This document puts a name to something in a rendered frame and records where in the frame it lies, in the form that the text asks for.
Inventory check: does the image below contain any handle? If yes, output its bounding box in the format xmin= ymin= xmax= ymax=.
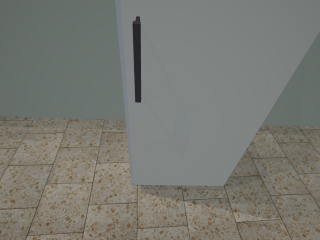
xmin=132 ymin=16 xmax=141 ymax=103

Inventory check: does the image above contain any fridge door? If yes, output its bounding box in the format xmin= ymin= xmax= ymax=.
xmin=120 ymin=0 xmax=320 ymax=186

